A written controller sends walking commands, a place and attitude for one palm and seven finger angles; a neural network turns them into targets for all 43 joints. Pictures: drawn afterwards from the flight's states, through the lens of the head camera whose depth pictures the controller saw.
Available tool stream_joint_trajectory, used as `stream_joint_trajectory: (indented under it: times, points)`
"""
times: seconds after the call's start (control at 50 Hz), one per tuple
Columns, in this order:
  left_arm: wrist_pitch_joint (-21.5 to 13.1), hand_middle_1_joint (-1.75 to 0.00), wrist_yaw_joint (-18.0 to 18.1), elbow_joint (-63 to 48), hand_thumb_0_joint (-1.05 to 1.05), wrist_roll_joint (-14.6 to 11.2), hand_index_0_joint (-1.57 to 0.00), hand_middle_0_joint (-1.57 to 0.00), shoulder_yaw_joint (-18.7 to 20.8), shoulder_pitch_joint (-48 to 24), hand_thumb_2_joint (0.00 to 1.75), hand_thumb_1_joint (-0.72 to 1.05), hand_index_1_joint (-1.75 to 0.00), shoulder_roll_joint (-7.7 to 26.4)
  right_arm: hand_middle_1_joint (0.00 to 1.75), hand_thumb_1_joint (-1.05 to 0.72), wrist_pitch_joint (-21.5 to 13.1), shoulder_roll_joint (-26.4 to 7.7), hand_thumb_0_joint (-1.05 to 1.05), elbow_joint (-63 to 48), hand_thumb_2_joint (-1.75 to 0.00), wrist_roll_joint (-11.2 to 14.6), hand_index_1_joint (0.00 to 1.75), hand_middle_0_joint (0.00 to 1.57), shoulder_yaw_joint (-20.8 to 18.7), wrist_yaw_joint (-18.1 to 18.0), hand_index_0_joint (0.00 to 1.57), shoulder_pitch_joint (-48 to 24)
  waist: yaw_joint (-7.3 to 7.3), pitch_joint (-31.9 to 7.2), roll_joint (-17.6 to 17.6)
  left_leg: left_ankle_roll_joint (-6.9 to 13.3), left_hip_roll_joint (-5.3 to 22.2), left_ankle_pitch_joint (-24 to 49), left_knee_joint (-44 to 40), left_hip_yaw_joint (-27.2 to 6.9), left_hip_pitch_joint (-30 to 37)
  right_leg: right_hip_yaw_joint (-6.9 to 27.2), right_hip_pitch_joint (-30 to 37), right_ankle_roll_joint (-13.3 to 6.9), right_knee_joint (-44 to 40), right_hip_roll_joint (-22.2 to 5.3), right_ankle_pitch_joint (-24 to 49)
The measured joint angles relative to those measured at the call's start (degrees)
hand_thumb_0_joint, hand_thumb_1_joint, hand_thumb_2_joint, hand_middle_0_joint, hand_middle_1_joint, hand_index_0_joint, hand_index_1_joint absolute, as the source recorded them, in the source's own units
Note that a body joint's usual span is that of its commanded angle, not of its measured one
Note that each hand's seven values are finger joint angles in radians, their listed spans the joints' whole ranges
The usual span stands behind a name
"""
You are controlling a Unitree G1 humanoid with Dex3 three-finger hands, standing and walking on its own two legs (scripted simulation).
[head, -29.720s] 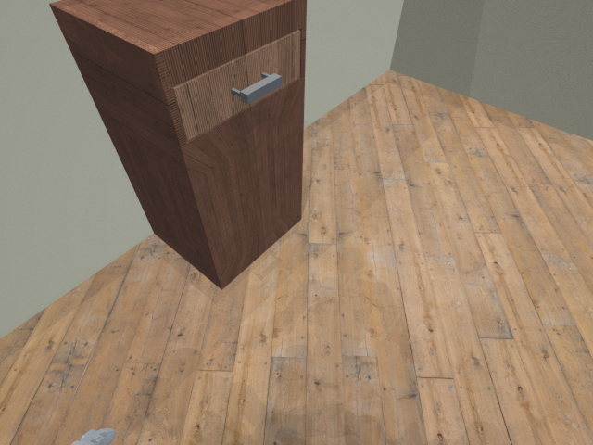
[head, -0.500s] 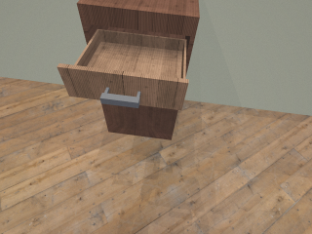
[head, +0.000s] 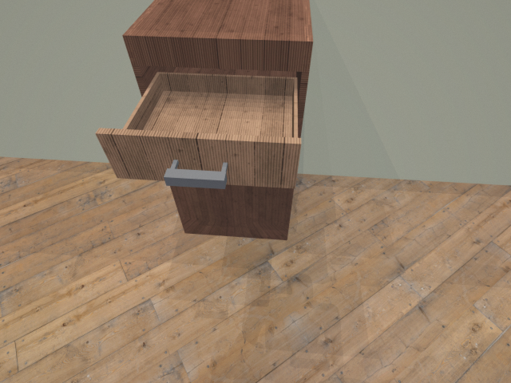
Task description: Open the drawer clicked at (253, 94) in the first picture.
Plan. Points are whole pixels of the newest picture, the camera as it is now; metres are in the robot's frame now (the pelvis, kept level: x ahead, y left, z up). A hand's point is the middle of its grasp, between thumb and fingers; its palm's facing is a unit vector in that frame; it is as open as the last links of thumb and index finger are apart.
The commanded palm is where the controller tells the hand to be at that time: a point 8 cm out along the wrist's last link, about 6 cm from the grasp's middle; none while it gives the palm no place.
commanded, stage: let the arm hang, fingers relaxed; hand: left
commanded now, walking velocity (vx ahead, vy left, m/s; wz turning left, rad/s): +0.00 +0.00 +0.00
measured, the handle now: (198, 171) +0.54 +0.16 -0.01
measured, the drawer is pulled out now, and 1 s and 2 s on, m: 0.30 0.30 0.30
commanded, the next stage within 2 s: look to check the result in 0.20 s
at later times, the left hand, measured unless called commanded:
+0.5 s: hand out of the picture +0.01 +0.18 -0.17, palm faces +0.01 -0.97 -0.24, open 7.4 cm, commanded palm none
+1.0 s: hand out of the picture +0.07 +0.19 -0.16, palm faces +0.00 -0.96 -0.29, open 7.4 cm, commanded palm none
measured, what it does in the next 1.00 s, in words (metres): stands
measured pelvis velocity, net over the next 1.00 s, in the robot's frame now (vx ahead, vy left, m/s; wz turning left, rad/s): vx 0.01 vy -0.02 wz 0.00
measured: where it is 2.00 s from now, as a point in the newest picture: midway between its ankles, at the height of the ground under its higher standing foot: outside the picture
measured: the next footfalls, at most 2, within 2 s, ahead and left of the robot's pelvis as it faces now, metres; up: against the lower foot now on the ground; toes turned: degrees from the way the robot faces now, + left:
none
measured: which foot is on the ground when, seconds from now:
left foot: down 0.00-1.00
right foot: down 0.00-1.00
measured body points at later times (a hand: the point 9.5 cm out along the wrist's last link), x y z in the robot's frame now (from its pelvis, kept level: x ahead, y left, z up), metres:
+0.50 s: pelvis +0.00 -0.01 +0.00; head +0.03 -0.02 +0.45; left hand +0.01 +0.23 -0.15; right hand -0.01 -0.24 -0.16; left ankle +0.00 +0.09 -0.75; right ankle +0.03 -0.10 -0.75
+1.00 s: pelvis +0.01 -0.02 +0.00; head +0.04 -0.03 +0.45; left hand +0.07 +0.24 -0.14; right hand +0.04 -0.28 -0.16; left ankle +0.00 +0.09 -0.75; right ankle +0.03 -0.10 -0.75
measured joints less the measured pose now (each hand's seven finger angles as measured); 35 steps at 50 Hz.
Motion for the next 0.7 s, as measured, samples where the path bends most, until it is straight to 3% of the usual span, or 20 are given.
stream_joint_trajectory:
  times: [0.7]
  points:
    - [-0.51,-0.3,-0.83,-0.16,0.0,-0.22,-0.2,-0.2,0.88,-3.14,0.9,0.9,-0.3,3.97,0.3,-0.91,0.09,-5.58,0.01,-0.34,-0.9,-0.05,0.3,0.2,-1.31,0.3,0.2,-5.19,0.04,2.07,0.14,-1.69,1.77,0.37,-1.62,-0.41,1.07,-0.38,1.65,-1.52,-3.01,1.88,0.97]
